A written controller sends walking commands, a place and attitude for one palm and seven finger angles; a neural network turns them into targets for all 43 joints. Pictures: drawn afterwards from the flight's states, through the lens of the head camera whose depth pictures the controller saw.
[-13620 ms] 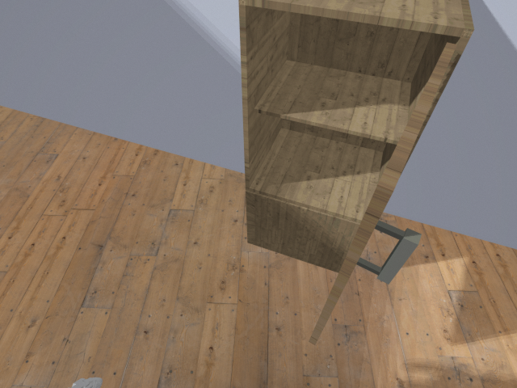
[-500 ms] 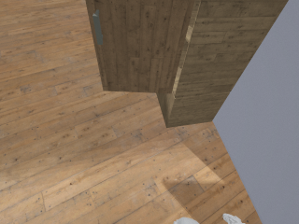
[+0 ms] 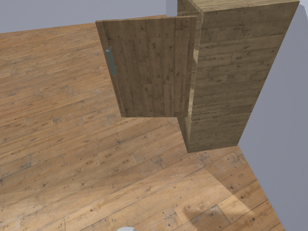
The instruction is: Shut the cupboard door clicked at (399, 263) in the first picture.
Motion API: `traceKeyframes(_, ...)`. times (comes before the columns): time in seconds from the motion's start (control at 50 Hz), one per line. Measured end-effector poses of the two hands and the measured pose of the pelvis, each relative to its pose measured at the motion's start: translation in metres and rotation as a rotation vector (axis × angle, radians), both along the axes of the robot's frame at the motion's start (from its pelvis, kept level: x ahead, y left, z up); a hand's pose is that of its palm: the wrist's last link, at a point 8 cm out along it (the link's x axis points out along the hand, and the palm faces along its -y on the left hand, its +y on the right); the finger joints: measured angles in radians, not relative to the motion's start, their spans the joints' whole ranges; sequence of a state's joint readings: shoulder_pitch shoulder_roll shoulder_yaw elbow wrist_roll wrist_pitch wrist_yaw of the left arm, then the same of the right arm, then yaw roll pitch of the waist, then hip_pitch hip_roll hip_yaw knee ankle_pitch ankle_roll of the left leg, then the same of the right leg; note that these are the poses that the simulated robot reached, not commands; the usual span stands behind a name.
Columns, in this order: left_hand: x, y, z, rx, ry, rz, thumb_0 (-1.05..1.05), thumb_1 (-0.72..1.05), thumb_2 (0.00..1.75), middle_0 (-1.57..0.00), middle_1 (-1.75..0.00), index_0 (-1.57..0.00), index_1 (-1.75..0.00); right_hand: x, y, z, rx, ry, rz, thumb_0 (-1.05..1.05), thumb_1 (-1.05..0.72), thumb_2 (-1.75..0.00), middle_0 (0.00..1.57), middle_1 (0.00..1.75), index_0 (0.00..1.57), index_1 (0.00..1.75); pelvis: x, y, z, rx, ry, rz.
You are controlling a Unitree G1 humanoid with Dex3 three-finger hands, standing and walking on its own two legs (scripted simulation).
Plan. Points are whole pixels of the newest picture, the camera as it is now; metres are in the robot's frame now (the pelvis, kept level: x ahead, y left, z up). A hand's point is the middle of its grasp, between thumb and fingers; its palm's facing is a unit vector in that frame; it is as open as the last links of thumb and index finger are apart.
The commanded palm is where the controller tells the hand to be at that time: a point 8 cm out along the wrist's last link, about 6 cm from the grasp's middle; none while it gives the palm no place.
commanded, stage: take the last steps up to it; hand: left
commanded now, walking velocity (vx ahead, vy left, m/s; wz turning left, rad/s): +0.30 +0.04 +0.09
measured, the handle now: (112, 60) +0.83 +0.25 +0.04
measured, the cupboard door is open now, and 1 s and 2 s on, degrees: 79 79 79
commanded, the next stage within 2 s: come to a stop and stand still in 0.80 s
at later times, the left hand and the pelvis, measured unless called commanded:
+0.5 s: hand out of the picture +0.07 +0.24 -0.19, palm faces +0.11 -0.98 -0.15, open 7.4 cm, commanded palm none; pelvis +0.14 +0.09 -0.01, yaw +0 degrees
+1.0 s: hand (108, 169) +0.38 +0.22 -0.17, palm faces +0.04 -0.97 -0.24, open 7.3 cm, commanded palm none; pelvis +0.30 +0.04 -0.01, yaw +0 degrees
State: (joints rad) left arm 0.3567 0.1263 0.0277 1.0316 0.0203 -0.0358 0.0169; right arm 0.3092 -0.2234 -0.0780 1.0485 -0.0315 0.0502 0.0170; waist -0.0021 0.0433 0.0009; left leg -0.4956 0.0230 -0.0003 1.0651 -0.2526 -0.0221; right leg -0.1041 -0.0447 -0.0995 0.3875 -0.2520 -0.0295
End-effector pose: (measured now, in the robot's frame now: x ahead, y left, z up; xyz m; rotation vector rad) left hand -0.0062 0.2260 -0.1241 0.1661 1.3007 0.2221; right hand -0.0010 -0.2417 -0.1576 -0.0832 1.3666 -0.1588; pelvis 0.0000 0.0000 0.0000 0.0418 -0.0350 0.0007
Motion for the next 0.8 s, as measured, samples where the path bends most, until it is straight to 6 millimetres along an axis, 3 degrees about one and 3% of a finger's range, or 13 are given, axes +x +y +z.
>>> traceKeyframes(0.1,-0.039,-0.009,0.000,-0.030,0.126,0.073,0.00,0.91,0.90,-0.20,-0.30,-0.20,-0.30,0.018,0.003,0.004,-0.002,0.032,0.029,0.01,-0.91,-0.90,0.19,0.30,0.20,0.30,0.018,0.004,0.003,-0.006,0.014,0.022)
traceKeyframes(0.18,-0.062,-0.014,-0.001,-0.067,0.219,0.135,0.00,0.91,0.90,-0.20,-0.30,-0.20,-0.30,0.053,0.017,0.004,-0.001,0.033,0.074,0.01,-0.91,-0.90,0.19,0.30,0.20,0.30,0.038,0.015,0.001,-0.018,0.027,0.035)
traceKeyframes(0.3,-0.071,-0.006,-0.010,-0.131,0.351,0.208,0.00,0.90,0.90,-0.20,-0.30,-0.20,-0.30,0.147,0.063,0.004,-0.001,-0.068,0.162,0.01,-0.91,-0.90,0.19,0.30,0.20,0.30,0.075,0.044,-0.009,-0.037,0.042,0.045)
traceKeyframes(0.38,-0.051,0.016,-0.029,-0.166,0.411,0.206,0.00,0.90,0.90,-0.20,-0.30,-0.20,-0.30,0.208,0.097,0.000,-0.025,-0.200,0.182,0.01,-0.91,-0.90,0.19,0.30,0.20,0.30,0.102,0.069,-0.025,-0.041,0.033,0.032)
traceKeyframes(0.42,-0.022,0.032,-0.033,-0.159,0.392,0.173,0.01,0.90,0.90,-0.20,-0.30,-0.20,-0.30,0.222,0.108,0.005,-0.026,-0.234,0.164,0.01,-0.91,-0.90,0.19,0.30,0.20,0.30,0.113,0.077,-0.023,-0.041,0.022,0.015)
traceKeyframes(0.46,0.019,0.050,-0.035,-0.143,0.331,0.132,0.01,0.90,0.90,-0.20,-0.30,-0.20,-0.30,0.228,0.113,0.012,-0.033,-0.258,0.111,-0.01,-0.92,-0.90,0.20,0.30,0.20,0.30,0.125,0.082,-0.017,-0.042,0.017,0.005)
traceKeyframes(0.52,0.093,0.074,-0.035,-0.110,0.192,0.069,0.01,0.91,0.90,-0.19,-0.30,-0.20,-0.30,0.238,0.106,0.024,-0.076,-0.283,0.066,-0.04,-0.96,-0.90,0.20,0.30,0.21,0.30,0.144,0.087,-0.010,-0.038,0.016,-0.001)
traceKeyframes(0.6,0.194,0.093,-0.028,-0.069,-0.009,0.013,0.01,0.91,0.90,-0.19,-0.30,-0.19,-0.30,0.231,0.097,0.024,-0.094,-0.207,0.056,-0.04,-0.96,-0.90,0.20,0.30,0.20,0.30,0.170,0.087,-0.006,-0.030,0.015,-0.001)
traceKeyframes(0.7,0.301,0.093,-0.012,-0.038,-0.179,-0.056,0.00,0.91,0.90,-0.19,-0.30,-0.19,-0.30,0.207,0.092,0.011,-0.064,-0.048,0.016,-0.02,-0.93,-0.90,0.20,0.30,0.20,0.30,0.204,0.080,-0.007,-0.019,0.008,0.003)
traceKeyframes(0.8,0.378,0.072,-0.007,-0.009,-0.234,-0.138,0.00,0.91,0.90,-0.19,-0.30,-0.19,-0.30,0.187,0.087,-0.008,-0.008,0.108,-0.050,0.00,-0.92,-0.90,0.20,0.30,0.20,0.30,0.245,0.062,-0.017,-0.011,0.004,-0.007)
